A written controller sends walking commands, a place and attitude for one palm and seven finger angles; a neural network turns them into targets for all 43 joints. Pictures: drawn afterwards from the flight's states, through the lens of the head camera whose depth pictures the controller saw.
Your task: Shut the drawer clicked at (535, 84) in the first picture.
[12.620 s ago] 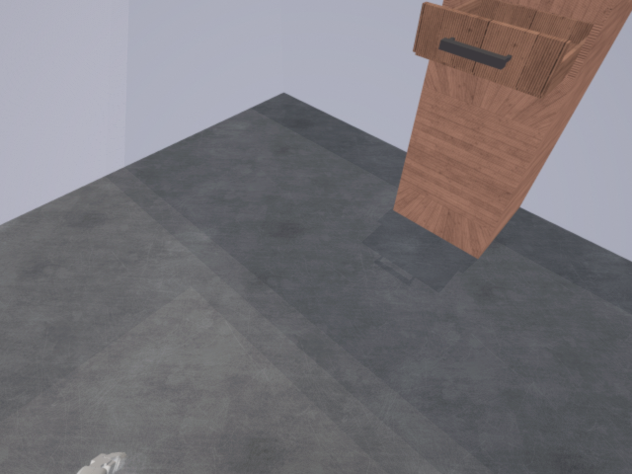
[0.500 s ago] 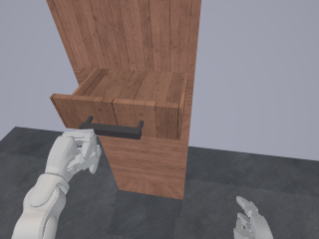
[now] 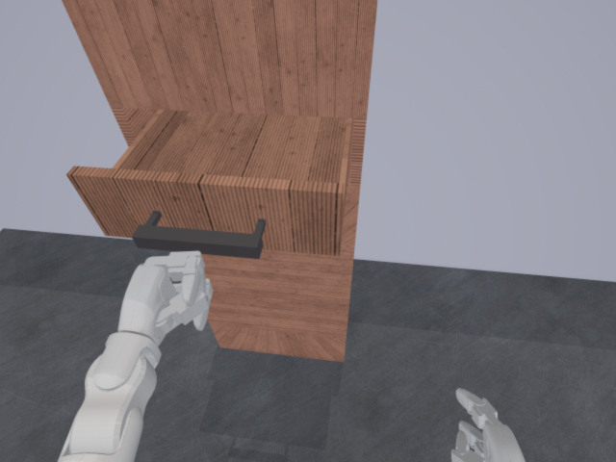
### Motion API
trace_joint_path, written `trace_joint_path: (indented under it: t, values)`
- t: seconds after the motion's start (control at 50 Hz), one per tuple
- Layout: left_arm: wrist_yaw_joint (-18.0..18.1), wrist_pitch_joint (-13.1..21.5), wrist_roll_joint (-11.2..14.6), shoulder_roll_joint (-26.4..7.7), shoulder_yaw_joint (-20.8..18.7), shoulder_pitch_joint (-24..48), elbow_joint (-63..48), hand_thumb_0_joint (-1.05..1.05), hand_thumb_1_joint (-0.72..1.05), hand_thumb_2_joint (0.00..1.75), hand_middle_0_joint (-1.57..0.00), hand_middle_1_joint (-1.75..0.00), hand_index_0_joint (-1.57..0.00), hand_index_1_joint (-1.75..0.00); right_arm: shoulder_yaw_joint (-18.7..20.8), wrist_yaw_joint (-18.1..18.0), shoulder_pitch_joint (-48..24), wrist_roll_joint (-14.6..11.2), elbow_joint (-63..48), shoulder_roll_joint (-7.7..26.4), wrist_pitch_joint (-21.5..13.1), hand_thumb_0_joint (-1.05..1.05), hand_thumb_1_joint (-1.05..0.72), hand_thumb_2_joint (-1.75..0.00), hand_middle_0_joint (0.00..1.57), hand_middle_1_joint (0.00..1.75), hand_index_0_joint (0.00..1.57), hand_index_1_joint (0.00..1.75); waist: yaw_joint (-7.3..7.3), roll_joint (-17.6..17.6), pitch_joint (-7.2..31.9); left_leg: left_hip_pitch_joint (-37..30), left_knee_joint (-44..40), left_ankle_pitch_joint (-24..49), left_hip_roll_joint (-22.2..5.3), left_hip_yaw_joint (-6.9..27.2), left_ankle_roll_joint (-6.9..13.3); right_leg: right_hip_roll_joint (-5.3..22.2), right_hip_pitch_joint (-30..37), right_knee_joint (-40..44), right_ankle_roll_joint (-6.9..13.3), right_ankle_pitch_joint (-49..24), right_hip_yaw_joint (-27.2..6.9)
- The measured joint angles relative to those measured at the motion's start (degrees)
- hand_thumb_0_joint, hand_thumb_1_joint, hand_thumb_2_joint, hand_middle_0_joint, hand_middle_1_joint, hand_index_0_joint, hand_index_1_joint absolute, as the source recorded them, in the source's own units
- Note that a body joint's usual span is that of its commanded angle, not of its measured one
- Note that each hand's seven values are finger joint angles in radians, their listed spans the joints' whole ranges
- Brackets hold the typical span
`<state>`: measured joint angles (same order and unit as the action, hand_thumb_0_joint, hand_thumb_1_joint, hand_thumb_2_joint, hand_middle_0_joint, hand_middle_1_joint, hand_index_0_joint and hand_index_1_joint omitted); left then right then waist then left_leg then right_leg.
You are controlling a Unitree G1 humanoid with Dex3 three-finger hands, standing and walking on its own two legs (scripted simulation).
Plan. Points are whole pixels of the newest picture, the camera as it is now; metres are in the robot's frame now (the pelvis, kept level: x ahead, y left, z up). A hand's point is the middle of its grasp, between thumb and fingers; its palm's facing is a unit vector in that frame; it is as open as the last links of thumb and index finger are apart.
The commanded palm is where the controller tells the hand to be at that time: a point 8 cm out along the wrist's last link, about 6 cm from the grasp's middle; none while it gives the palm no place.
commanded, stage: bring the fist close to the handle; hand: left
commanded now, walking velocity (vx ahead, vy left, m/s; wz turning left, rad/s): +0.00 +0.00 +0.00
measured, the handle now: (202, 231) +0.40 +0.17 +0.09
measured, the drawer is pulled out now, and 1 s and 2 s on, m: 0.18 0.16 0.04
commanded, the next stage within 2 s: push the drawer shut in 0.52 s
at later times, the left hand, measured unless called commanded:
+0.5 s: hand (206, 290) +0.31 +0.14 +0.09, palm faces -0.08 -1.00 -0.03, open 3.2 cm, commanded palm +0.28 +0.20 +0.09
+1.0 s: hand (212, 265) +0.34 +0.14 +0.09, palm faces -0.08 -1.00 -0.03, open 2.8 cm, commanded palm +0.33 +0.19 +0.09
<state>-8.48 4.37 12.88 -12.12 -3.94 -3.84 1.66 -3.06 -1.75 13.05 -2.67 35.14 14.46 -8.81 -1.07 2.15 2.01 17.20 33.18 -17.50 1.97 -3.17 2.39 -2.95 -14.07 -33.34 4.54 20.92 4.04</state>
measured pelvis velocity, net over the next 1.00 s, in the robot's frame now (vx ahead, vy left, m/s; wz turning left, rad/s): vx -0.01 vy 0.01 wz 0.01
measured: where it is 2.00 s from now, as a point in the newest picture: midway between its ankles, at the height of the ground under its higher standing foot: outside the picture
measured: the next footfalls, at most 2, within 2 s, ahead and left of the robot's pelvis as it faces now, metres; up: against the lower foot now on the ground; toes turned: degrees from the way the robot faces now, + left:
none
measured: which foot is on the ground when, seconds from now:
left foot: down 0.00-1.00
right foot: down 0.00-1.00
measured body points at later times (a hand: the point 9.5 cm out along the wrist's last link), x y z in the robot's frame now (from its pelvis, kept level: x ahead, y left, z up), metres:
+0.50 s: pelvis +0.00 +0.01 +0.00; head +0.00 -0.01 +0.45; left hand +0.30 +0.20 +0.09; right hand +0.15 -0.24 -0.10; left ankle +0.00 +0.09 -0.73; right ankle -0.04 -0.06 -0.73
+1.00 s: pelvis -0.01 +0.01 +0.00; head +0.01 +0.00 +0.44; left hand +0.34 +0.20 +0.09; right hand +0.13 -0.24 -0.11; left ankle +0.00 +0.09 -0.73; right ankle -0.04 -0.06 -0.73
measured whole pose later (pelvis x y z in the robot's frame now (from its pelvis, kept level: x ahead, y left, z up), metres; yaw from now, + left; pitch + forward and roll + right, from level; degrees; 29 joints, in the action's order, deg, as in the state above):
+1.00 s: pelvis -0.01 +0.01 +0.00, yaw +1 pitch +4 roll +0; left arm -7.4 10.0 12.1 -12.3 -3.8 14.4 22.8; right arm -2.3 -1.3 14.7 -3.4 36.2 15.3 -3.5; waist -1.9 1.9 2.7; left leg 22.8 36.4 -18.0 2.3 -2.9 3.2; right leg -2.5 -19.2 -36.0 3.8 21.3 4.5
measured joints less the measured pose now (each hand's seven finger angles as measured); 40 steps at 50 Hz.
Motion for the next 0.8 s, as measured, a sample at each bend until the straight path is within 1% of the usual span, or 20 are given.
trace_joint_path:
  t: [0.06,0.1,0.14,0.2,0.26,0.38,0.42,0.5,0.56,0.6,0.64,0.68,0.72,0.76,0.8]
  values:
    - [0.51,2.63,0.07,-0.1,-1.25,1.79,2.39,0.01,0.9,0.9,-1.4,-1.6,-1.4,-1.6,0.11,0.41,0.49,0.05,0.37,-0.06,0.34,0.01,-0.9,-0.9,0.2,0.3,0.2,0.3,-0.15,-0.18,0.57,0.65,0.41,-0.22,-0.13,-0.18,-0.06,-0.1,-0.71,-0.42,0.04,0.15,-0.17]
    - [0.27,3.77,0.11,-0.11,-1.87,2.94,4.51,0.01,0.9,0.9,-1.4,-1.6,-1.4,-1.6,0.24,0.68,0.85,-0.05,0.49,0.15,0.72,0.01,-0.9,-0.9,0.2,0.3,0.2,0.3,-0.25,-0.1,0.95,1.21,0.88,-0.44,-0.2,-0.18,-0.06,-0.15,-1.2,-0.75,0.01,0.3,-0.15]
    - [-0.31,4.18,0.07,-0.15,-1.99,3.85,6.92,0.01,0.9,0.9,-1.4,-1.6,-1.4,-1.6,0.4,0.87,1.16,-0.21,0.43,0.47,1.3,0.01,-0.9,-0.9,0.2,0.3,0.2,0.3,-0.39,-0.05,1.22,1.96,1.44,-0.66,-0.23,-0.14,-0.03,-0.16,-1.88,-1.18,-0.05,0.46,-0.08]
    - [-1.2,3.85,0.01,-0.14,-1.63,4.46,9.48,0.01,0.9,0.9,-1.39,-1.6,-1.4,-1.6,0.71,0.8,1.33,-0.4,0.19,0.97,2.03,0.01,-0.9,-0.9,0.2,0.3,0.2,0.3,-0.6,-0.09,0.95,2.91,2.14,-0.88,-0.3,-0.19,0.05,-0.18,-2.8,-1.79,-0.1,0.62,-0.09]
    - [-1.08,4.27,-0.18,-0.09,-1.02,3.82,9.16,0.01,0.9,0.9,-1.39,-1.6,-1.39,-1.6,1.22,0.55,1.46,-0.29,-0.02,1.2,2.14,0.01,-0.9,-0.9,0.2,0.3,0.2,0.3,-0.68,-0.24,0.52,3.2,2.26,-0.94,-0.35,-0.47,0.14,-0.21,-3.24,-2.02,-0.11,0.61,-0.36]
    - [0.3,8.09,0.05,0.49,-0.52,3.43,6.11,0.02,0.9,0.9,-1.4,-1.6,-1.4,-1.6,1.74,0.64,1.79,-0.17,0.22,1.23,1.82,0.01,-0.9,-0.9,0.2,0.3,0.2,0.3,-0.52,0.13,1.3,2.87,2.2,-1.17,-0.22,-0.71,0.3,-0.08,-3.0,-2.1,-0.28,0.83,-0.62]
    - [0.28,7.99,0.03,0.53,-0.64,4.26,7.1,0.01,0.9,0.9,-1.4,-1.6,-1.4,-1.6,1.55,0.86,1.59,-0.35,0.21,1.15,2.36,0.01,-0.9,-0.9,0.2,0.3,0.2,0.3,-0.52,0.26,1.65,2.93,2.32,-1.24,-0.17,-0.65,0.35,-0.03,-3.02,-2.17,-0.37,0.91,-0.56]
    - [-0.49,4.72,0.02,0.38,-0.92,4.67,9.68,0.01,0.9,0.9,-1.4,-1.6,-1.4,-1.6,1.03,0.97,1.18,-0.72,-0.64,0.86,3.74,0.01,-0.9,-0.9,0.2,0.3,0.2,0.3,-0.57,0.18,1.88,2.99,2.11,-1.1,-0.2,-0.74,0.38,-0.05,-3.13,-1.99,-0.46,0.75,-0.66]
    - [-0.54,3.45,-0.02,0.15,-1.08,3.44,9.7,0.01,0.9,0.9,-1.39,-1.6,-1.4,-1.6,0.89,0.75,1.0,-0.66,-1.42,0.59,4.04,0.01,-0.9,-0.9,0.2,0.3,0.2,0.3,-0.6,-0.09,1.62,2.89,1.88,-0.97,-0.27,-0.83,0.4,-0.14,-3.05,-1.72,-0.43,0.54,-0.76]
    - [-0.16,4.11,0.04,0.06,-1.13,2.8,8.64,0.01,0.9,0.9,-1.39,-1.6,-1.4,-1.6,0.9,0.55,0.87,-0.49,-1.57,0.46,3.68,0.01,-0.9,-0.9,0.2,0.3,0.2,0.3,-0.49,-0.27,1.28,2.81,1.92,-0.96,-0.29,-0.76,0.4,-0.17,-2.89,-1.63,-0.37,0.48,-0.69]
    - [0.28,5.68,0.08,-0.07,-1.17,2.8,7.45,0.02,0.9,0.9,-1.4,-1.6,-1.4,-1.6,0.95,0.43,0.68,-0.3,-1.38,0.41,3.25,0.01,-0.9,-0.9,0.2,0.3,0.2,0.3,-0.3,-0.37,1.03,2.84,2.14,-1.03,-0.31,-0.61,0.42,-0.19,-2.77,-1.64,-0.35,0.49,-0.53]
    - [0.47,7.17,0.17,-0.09,-0.94,3.97,7.21,0.02,0.9,0.9,-1.4,-1.6,-1.4,-1.6,1.02,0.43,0.5,-0.32,-1.05,0.53,2.88,0.01,-0.9,-0.9,0.2,0.3,0.2,0.3,-0.15,-0.21,0.83,3.04,2.52,-1.1,-0.22,-0.28,0.45,-0.1,-2.74,-1.77,-0.38,0.56,-0.18]
    - [0.31,7.85,0.04,-0.08,-0.5,6.28,8.42,0.01,0.9,0.9,-1.4,-1.6,-1.4,-1.6,0.99,0.49,0.16,-0.45,-0.58,0.72,2.89,0.01,-0.9,-0.9,0.2,0.3,0.2,0.3,-0.08,0.03,0.66,3.46,2.97,-1.13,-0.06,0.09,0.53,0.06,-2.95,-2.05,-0.47,0.66,0.22]
    - [-0.12,7.17,-0.06,-0.05,-0.01,9.16,10.93,0.01,0.9,0.9,-1.4,-1.6,-1.4,-1.6,0.84,0.49,-0.19,-0.68,-0.22,0.86,3.34,0.01,-0.9,-0.9,0.2,0.3,0.2,0.3,-0.17,0.2,0.61,4.05,3.27,-1.06,0.09,0.33,0.61,0.22,-3.44,-2.33,-0.56,0.69,0.51]
    - [-0.5,5.73,-0.22,-0.05,0.29,11.92,14.08,0.01,0.9,0.9,-1.4,-1.6,-1.4,-1.6,0.61,0.43,-0.46,-0.88,-0.05,0.92,3.97,0.01,-0.9,-0.9,0.2,0.3,0.2,0.3,-0.42,0.27,0.58,4.66,3.37,-0.91,0.17,0.39,0.68,0.31,-4.05,-2.5,-0.64,0.62,0.59]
